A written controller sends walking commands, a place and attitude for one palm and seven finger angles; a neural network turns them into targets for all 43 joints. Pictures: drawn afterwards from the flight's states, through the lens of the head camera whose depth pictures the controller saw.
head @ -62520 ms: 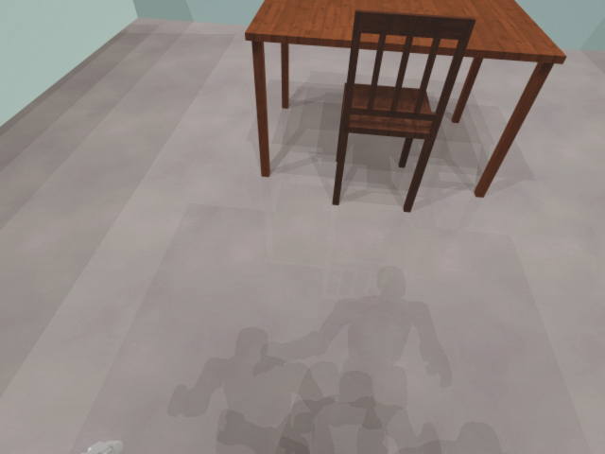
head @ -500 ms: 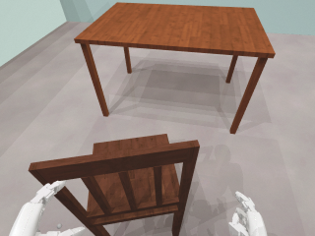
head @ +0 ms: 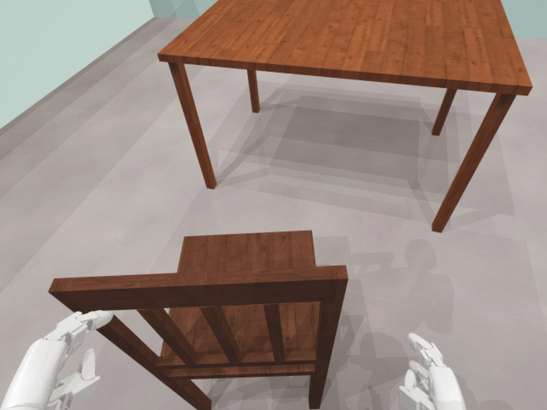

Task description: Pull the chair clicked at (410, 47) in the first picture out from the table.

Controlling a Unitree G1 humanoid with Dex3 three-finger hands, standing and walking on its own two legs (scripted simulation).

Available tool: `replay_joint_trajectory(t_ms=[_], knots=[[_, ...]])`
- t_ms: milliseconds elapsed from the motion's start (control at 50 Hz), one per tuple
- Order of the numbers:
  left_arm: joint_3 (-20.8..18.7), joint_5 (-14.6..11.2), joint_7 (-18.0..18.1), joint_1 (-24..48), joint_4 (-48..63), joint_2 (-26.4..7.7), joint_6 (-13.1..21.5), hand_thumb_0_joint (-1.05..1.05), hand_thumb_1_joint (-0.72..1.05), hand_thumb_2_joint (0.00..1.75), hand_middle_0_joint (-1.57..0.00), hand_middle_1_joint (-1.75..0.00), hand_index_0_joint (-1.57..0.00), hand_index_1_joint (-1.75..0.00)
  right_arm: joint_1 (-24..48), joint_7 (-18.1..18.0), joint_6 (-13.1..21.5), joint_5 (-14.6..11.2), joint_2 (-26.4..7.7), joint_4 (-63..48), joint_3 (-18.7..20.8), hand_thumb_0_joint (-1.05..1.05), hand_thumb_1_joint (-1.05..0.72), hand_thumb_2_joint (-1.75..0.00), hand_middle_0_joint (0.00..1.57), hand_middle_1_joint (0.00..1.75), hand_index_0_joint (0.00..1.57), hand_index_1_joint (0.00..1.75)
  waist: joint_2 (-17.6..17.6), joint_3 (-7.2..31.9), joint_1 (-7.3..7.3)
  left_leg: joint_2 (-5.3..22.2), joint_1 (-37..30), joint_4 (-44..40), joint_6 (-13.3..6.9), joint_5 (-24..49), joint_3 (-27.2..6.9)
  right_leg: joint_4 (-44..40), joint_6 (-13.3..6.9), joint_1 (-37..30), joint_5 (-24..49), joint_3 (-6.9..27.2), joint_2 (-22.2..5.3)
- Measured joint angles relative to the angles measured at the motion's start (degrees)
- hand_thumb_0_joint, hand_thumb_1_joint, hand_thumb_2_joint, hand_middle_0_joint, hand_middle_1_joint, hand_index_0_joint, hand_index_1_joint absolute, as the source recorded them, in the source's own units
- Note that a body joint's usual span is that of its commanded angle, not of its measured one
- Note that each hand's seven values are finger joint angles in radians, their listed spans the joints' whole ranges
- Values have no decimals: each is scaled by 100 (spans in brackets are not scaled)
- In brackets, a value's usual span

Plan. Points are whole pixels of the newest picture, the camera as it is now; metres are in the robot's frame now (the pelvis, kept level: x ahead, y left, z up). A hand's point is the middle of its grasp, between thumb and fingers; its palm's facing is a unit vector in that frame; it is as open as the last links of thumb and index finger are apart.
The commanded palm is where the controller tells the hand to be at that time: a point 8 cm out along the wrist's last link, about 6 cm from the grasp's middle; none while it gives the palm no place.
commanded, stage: draw the hand back to the body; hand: left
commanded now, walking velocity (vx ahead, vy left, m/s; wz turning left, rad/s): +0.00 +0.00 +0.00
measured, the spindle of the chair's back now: (224, 334) +0.24 +0.14 -0.10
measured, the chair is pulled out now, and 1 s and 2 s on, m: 0.72 0.72 0.72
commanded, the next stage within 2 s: step back with the hand held close in 0.16 s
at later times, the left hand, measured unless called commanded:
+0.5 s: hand (24, 306) +0.15 +0.27 +0.18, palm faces +0.44 -0.73 -0.52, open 6.8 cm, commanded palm +0.07 +0.30 +0.19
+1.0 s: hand out of the picture +0.06 +0.31 +0.16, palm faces +0.42 -0.73 -0.54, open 7.4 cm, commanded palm -0.01 +0.34 +0.19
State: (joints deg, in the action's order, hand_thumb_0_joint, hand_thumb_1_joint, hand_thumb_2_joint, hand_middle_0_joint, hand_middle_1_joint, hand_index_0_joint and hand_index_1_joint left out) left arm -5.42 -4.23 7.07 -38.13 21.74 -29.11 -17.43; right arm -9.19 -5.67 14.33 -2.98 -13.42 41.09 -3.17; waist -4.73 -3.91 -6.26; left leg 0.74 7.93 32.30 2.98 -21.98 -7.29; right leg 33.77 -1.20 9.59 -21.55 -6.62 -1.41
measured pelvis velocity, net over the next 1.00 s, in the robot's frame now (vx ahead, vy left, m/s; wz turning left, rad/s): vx -0.15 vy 0.04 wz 0.00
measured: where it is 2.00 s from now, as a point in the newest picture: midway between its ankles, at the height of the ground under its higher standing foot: outside the picture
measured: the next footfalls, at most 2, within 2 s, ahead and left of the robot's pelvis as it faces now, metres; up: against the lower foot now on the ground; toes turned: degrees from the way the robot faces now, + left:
right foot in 0.90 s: -0.12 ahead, -0.10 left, +0.00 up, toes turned -2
left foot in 1.22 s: -0.09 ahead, +0.15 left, +0.00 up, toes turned -2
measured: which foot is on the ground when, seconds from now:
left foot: down 0.00-1.00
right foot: down 0.00-0.74, up 0.76-0.88, down 0.90-1.00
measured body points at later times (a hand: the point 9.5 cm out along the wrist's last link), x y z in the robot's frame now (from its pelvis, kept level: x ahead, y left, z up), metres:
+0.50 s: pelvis -0.06 +0.00 +0.01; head -0.03 -0.02 +0.45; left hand +0.13 +0.31 +0.21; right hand +0.16 -0.21 -0.08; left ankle -0.05 +0.15 -0.73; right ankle -0.03 -0.10 -0.73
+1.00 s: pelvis -0.15 +0.04 +0.00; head -0.10 +0.04 +0.45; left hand +0.03 +0.35 +0.19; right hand +0.03 -0.17 -0.10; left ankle -0.05 +0.15 -0.73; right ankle -0.16 -0.10 -0.73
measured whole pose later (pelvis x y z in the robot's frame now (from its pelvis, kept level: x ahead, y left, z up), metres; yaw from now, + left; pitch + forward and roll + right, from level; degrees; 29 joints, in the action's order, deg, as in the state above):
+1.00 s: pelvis -0.15 +0.04 +0.00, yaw +0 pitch +1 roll -3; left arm -24.5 -0.4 8.5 -28.8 29.6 -23.7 10.7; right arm -9.3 -5.5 8.0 -0.4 -10.6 37.2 -1.2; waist -3.2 -5.9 -3.0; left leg 2.2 25.1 31.1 -0.2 -6.6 -1.5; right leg 29.2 1.7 13.3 -16.4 -2.5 0.0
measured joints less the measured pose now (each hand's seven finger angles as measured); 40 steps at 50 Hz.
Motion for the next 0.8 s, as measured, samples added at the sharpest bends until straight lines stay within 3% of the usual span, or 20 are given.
replay_joint_trajectory(t_ms=[220,300,360,440,480,540,620,660,720,800], knots=[[-55,74,-31,46,-63,61,70,1,89,89,-21,-30,-45,-38,-9,14,66,-25,0,68,1,1,-91,-90,20,30,20,30,9,-38,11,7,-67,-86,37,87,-6,12,-42,-25,31,-9,1],[-216,65,50,43,167,114,300,1,89,89,-21,-30,-46,-39,-57,0,96,-28,-17,71,16,1,-91,-90,20,30,20,30,-19,-17,-47,9,-95,-122,44,148,-15,-25,-50,-57,89,-18,3],[-523,-29,-89,388,192,46,633,1,89,89,-21,-30,-48,-41,-107,-31,-285,-147,-25,-243,103,1,-91,-90,20,30,20,30,-69,-123,-126,30,-47,-111,44,276,-13,-156,-55,-101,230,-70,19],[-1132,-13,13,1330,190,160,1272,2,89,89,-21,-30,-41,-39,104,-16,-663,-98,-40,-439,124,1,-91,-90,20,30,20,30,29,-328,6,74,168,-114,-74,634,226,-321,-70,4,509,-173,-25],[-1428,30,86,1624,326,228,1596,2,89,89,-21,-30,-37,-37,228,13,-822,-26,-39,-523,131,1,-91,-90,20,30,20,30,71,-316,168,100,247,-270,-54,639,301,-382,-61,142,646,-178,-33],[-1746,116,142,1436,548,323,1988,1,89,89,-21,-30,-30,-34,375,99,-1087,26,20,-672,213,1,-91,-90,20,30,20,30,105,-198,462,95,446,-318,-42,798,429,-491,-25,360,867,-57,-35],[-1771,180,83,693,659,335,2169,1,89,89,-20,-30,-25,-32,312,123,-1396,26,45,-781,396,1,-91,-90,20,30,20,30,82,57,755,74,746,-146,-166,828,582,-520,59,624,1062,98,-49],[-1719,192,69,389,638,315,2180,1,89,89,-21,-30,-24,-31,177,72,-1486,24,29,-752,455,1,-91,-90,20,30,20,30,128,160,778,44,845,-64,-227,825,652,-483,112,724,1110,169,-80],[-1711,236,110,189,566,298,2193,1,89,89,-21,-30,-23,-31,-106,-45,-1499,60,17,-641,451,1,-91,-90,20,30,20,30,265,248,681,4,916,-57,-309,875,732,-421,167,832,1010,227,-134],[-1794,409,210,510,456,348,2295,1,88,89,-21,-30,-23,-30,-543,-164,-1247,112,65,-578,357,1,-91,-90,19,30,20,30,318,227,623,-9,1058,-129,-427,1046,574,72,216,813,636,271,-72]])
